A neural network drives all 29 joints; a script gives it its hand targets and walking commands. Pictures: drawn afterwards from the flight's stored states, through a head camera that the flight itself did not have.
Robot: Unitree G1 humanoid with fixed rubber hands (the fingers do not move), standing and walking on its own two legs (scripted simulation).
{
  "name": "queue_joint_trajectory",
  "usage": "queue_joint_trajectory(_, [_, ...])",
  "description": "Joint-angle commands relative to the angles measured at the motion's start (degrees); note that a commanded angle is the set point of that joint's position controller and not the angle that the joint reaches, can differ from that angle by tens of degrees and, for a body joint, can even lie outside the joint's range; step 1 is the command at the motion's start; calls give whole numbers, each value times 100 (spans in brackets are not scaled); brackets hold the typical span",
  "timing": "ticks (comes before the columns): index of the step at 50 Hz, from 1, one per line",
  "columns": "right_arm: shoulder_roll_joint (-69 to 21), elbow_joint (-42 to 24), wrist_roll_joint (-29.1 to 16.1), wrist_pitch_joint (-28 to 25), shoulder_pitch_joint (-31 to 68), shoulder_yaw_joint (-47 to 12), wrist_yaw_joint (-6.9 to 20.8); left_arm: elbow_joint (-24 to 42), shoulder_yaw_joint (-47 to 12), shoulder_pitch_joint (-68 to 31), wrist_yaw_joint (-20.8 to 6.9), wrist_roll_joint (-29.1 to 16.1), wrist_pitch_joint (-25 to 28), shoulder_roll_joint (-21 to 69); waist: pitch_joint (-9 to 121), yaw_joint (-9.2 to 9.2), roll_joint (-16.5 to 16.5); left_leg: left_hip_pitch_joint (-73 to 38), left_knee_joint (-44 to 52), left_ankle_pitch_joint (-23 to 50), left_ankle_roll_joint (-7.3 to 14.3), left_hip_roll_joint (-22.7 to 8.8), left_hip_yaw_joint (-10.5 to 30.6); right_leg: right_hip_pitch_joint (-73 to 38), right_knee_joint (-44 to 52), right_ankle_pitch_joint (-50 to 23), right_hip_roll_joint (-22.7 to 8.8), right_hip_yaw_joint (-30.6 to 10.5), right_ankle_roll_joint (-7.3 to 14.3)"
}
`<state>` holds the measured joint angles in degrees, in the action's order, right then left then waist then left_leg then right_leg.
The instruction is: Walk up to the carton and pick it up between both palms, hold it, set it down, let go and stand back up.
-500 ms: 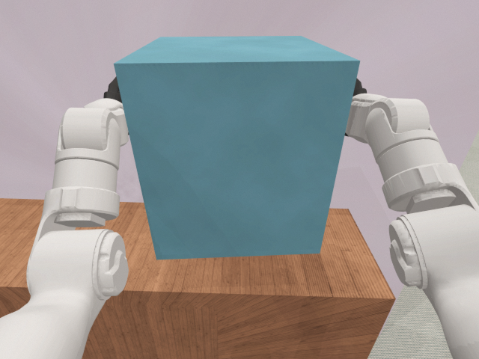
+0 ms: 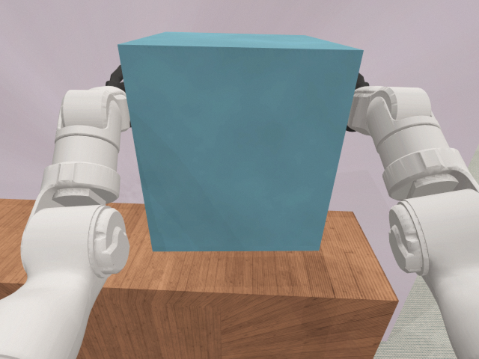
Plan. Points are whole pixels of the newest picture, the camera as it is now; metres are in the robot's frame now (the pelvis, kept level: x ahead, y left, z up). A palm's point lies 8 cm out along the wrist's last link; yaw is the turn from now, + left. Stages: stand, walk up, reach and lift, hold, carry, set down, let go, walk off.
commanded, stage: hold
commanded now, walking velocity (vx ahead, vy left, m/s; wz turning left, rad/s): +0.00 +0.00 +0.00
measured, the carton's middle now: (236, 132) +0.41 +0.02 +0.30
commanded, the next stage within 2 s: none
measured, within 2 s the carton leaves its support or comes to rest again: neither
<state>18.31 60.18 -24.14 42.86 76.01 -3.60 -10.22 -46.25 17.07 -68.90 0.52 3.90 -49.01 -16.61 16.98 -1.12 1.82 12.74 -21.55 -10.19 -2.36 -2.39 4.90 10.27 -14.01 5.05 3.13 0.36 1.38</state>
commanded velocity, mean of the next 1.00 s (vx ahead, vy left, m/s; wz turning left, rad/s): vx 0.00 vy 0.00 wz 0.00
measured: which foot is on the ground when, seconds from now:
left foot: down 0.00-1.00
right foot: down 0.00-1.00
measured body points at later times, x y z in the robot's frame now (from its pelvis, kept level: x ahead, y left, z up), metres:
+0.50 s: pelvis +0.01 +0.00 +0.00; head -0.09 +0.01 +0.44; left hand +0.39 +0.19 +0.34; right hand +0.39 -0.17 +0.35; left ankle +0.01 +0.14 -0.75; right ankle +0.02 -0.11 -0.75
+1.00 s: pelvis +0.00 +0.01 +0.00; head -0.10 +0.01 +0.44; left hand +0.38 +0.20 +0.35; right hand +0.38 -0.16 +0.35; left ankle +0.01 +0.14 -0.75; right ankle +0.02 -0.11 -0.75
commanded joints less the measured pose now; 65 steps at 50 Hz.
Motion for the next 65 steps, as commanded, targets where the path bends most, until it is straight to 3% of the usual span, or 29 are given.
queue_joint_trajectory(1, [-3439, -2166, -1096, -406, 5127, -61, 799, 1419, -1198, -4881, -863, -1186, 471, 3432, 1666, -88, 41, 125, 314, 751, 14, 246, -74, -1246, 7, -560, 39, -358, -168])
queue_joint_trajectory(2, [-3537, -2036, -1101, -394, 5092, 21, 798, 1378, -1328, -4876, -858, -1258, 460, 3506, 1604, -169, 276, 213, 298, 627, 3, 249, -63, -1163, -14, -480, -32, -405, -171])
queue_joint_trajectory(5, [-3504, -2005, -1005, -438, 5360, -7, 850, 907, -1223, -4804, -825, -1239, 490, 3584, 1368, -79, -29, 230, 422, 292, 74, 228, -62, -937, 100, 36, -42, -413, -85])
queue_joint_trajectory(8, [-3587, -2222, -1188, -474, 5349, -170, 870, 1633, -1355, -5121, -744, -1302, 528, 3584, 2034, -21, 406, 27, 214, 705, -24, 262, -57, -1165, -63, -393, -20, -364, -148])
queue_joint_trajectory(10, [-3674, -2487, -1316, -468, 5197, -372, 830, 1775, -1314, -4834, -737, -1345, 496, 3431, 2178, 58, 108, -72, 153, 1007, -14, 284, -118, -1360, -82, -982, -17, -403, -221])
queue_joint_trajectory(13, [-3547, -2508, -1311, -392, 4834, -300, 709, 2082, -1493, -4683, -736, -1380, 439, 3616, 2233, -181, 183, -228, 95, 1328, -75, 255, -45, -1386, -94, -1246, 45, -365, -198])
queue_joint_trajectory(14, [-3414, -2305, -1342, -325, 4691, -282, 710, 1773, -1336, -4355, -776, -1248, 360, 3526, 1870, -98, 196, -145, 105, 1367, -64, 240, -27, -1393, -126, -1288, 40, -420, -179])
queue_joint_trajectory(16, [-3372, -2239, -1177, -336, 4930, -131, 727, 1657, -1390, -4601, -803, -1231, 353, 3582, 1423, -260, 156, 89, 267, 772, -57, 253, -47, -1200, -29, -672, 51, -372, -179])
queue_joint_trajectory(17, [-3479, -2165, -1190, -312, 4848, -123, 734, 1993, -1380, -4763, -806, -1209, 355, 3586, 1400, -184, 393, -29, 331, 781, -65, 234, -62, -1161, -37, -667, -13, -420, -142])
queue_joint_trajectory(19, [-3406, -2262, -1244, -356, 4715, -213, 763, 1897, -1544, -4494, -821, -1243, 314, 3692, 1710, -256, 351, -176, 256, 971, -88, 227, -45, -1273, -39, -816, 28, -320, -149])
queue_joint_trajectory(21, [-3482, -2317, -1278, -348, 4981, -258, 794, 1625, -1276, -4494, -815, -1163, 303, 3516, 1449, -74, 229, 57, 282, 819, -39, 243, -89, -1173, -35, -627, 24, -331, -137])
queue_joint_trajectory(24, [-3743, -2711, -1454, -371, 4952, -552, 810, 2348, -1452, -4720, -738, -1304, 374, 3521, 2151, 28, 129, -184, 81, 1340, -62, 270, -31, -1547, -141, -1307, -6, -412, -186])
queue_joint_trajectory(25, [-3652, -2800, -1523, -333, 4775, -557, 765, 2578, -1574, -4561, -731, -1381, 346, 3625, 2378, -58, 334, -248, 31, 1559, -123, 310, -30, -1630, -189, -1614, 6, -392, -185])
queue_joint_trajectory(29, [-3439, -2441, -1384, -251, 4603, -443, 735, 1889, -1201, -4136, -817, -1065, 223, 3377, 1318, -59, -20, -83, 130, 1224, -46, 254, -13, -1372, -27, -1139, 34, -385, -209])
queue_joint_trajectory(30, [-3336, -2136, -1300, -218, 4421, -221, 731, 2142, -1402, -4393, -836, -1128, 230, 3580, 1241, -221, 290, -125, 204, 1088, -111, 210, -16, -1200, -47, -952, 17, -360, -158])
queue_joint_trajectory(31, [-3444, -2522, -1399, -248, 4699, -406, 758, 2168, -1363, -4462, -822, -1143, 197, 3540, 1469, -81, 266, -195, 209, 1123, -90, 227, -22, -1223, -51, -989, 21, -337, -164])
queue_joint_trajectory(32, [-3631, -2570, -1340, -256, 4531, -372, 752, 2391, -1551, -4542, -836, -1280, 258, 3566, 1755, -206, 132, -134, 177, 1099, -96, 251, -59, -1304, -81, -1037, 57, -330, -218])
queue_joint_trajectory(37, [-3722, -2777, -1383, -250, 4738, -606, 724, 2160, -1380, -4380, -791, -1176, 216, 3569, 1800, -72, -104, -193, 81, 1376, -21, 346, -28, -1555, -138, -1576, 23, -382, -249])
queue_joint_trajectory(41, [-3503, -2475, -1216, -224, 4714, -271, 714, 1704, -1278, -4283, -908, -1144, 142, 3472, 1246, -247, -85, 49, 252, 852, -5, 305, -69, -1360, 4, -888, 51, -360, -198])
queue_joint_trajectory(47, [-3583, -2667, -1269, -278, 4936, -333, 749, 1811, -1392, -4550, -839, -1225, 247, 3630, 1780, -130, 61, -88, 205, 942, -3, 296, -42, -1334, -57, -1037, -2, -363, -176])
queue_joint_trajectory(48, [-3679, -2524, -1289, -253, 5133, -301, 760, 1777, -1385, -4830, -821, -1278, 335, 3586, 1752, -46, 26, 134, 256, 673, 35, 261, -22, -1309, -43, -648, 7, -410, -166])
queue_joint_trajectory(50, [-3482, -2087, -1044, -254, 4963, -39, 808, 1387, -1289, -4685, -830, -1158, 295, 3683, 1293, -173, 134, 205, 384, 356, 62, 224, -12, -1050, 35, -104, 8, -430, -69])
queue_joint_trajectory(53, [-3454, -2198, -1118, -323, 5161, -104, 918, 2001, -1551, -5107, -731, -1339, 424, 3738, 1944, -147, 401, -99, 336, 597, -74, 179, 102, -1132, -114, -479, 51, -325, -87])
queue_joint_trajectory(54, [-3353, -2122, -1201, -314, 5105, -111, 909, 1439, -1418, -4659, -742, -1310, 344, 3669, 1547, -92, 261, 44, 339, 671, -44, 176, 87, -1139, -44, -556, 49, -367, -70])
queue_joint_trajectory(56, [-3478, -2211, -1288, -337, 4994, -198, 887, 1801, -1444, -4690, -725, -1372, 385, 3638, 1935, -155, 265, -56, 167, 994, -85, 250, 24, -1299, -75, -895, 50, -370, -79])
queue_joint_trajectory(57, [-3375, -1912, -1275, -270, 4962, -202, 872, 1303, -1079, -4576, -752, -1144, 318, 3506, 1351, -20, 30, 55, 286, 848, -12, 255, -48, -1228, -36, -769, 57, -373, -106])
queue_joint_trajectory(61, [-3411, -1793, -1198, -273, 4817, -6, 868, 1697, -1344, -4865, -820, -1262, 393, 3554, 1498, -215, 204, 183, 349, 477, -18, 196, -22, -1179, -1, -394, 0, -423, -88])
queue_joint_trajectory(63, [-3415, -1908, -1243, -324, 4932, -119, 896, 1379, -1155, -4705, -797, -1143, 330, 3626, 1527, -36, 247, 108, 348, 636, -1, 203, -34, -1221, -10, -581, 20, -396, -83])
queue_joint_trajectory(65, [-3447, -2002, -1321, -324, 4818, -233, 867, 1670, -1238, -4508, -800, -1187, 314, 3637, 1658, -108, 216, -104, 217, 1189, -75, 230, -15, -1381, -93, -1089, 64, -360, -88])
